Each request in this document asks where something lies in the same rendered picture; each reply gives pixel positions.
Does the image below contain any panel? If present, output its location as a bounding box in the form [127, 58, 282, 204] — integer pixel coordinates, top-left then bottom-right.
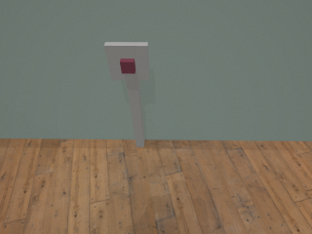
[104, 42, 149, 147]

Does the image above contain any button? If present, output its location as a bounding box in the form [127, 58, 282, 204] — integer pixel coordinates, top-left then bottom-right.
[120, 58, 136, 74]

